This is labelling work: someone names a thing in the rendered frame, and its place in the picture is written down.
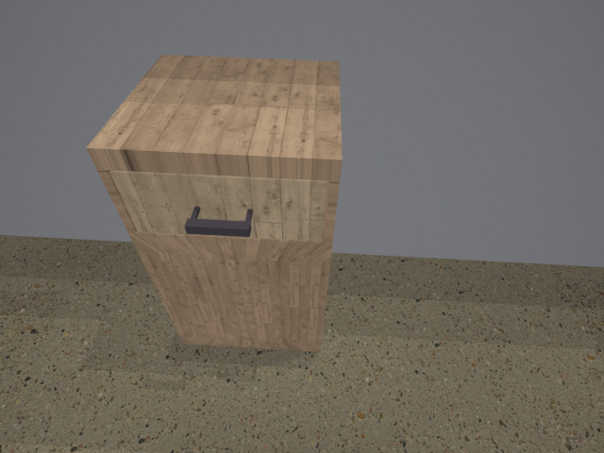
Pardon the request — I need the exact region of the drawer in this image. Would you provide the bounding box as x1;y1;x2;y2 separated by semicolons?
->
110;170;327;242

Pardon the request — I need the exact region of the handle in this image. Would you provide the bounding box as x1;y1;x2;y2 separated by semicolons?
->
185;207;253;237

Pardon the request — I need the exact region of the cabinet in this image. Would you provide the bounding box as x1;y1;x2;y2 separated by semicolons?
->
87;55;343;352

